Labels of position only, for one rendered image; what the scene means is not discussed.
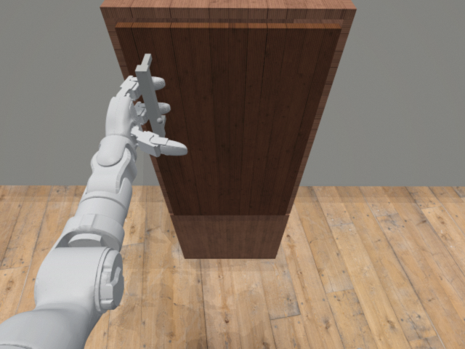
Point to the robot left upper arm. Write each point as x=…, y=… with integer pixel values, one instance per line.
x=76, y=286

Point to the handle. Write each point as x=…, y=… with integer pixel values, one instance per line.
x=149, y=96

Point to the cupboard door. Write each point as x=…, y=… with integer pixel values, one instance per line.
x=243, y=100

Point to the left robot hand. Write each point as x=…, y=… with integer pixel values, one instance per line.
x=123, y=116

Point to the left robot forearm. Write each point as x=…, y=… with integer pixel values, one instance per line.
x=102, y=210

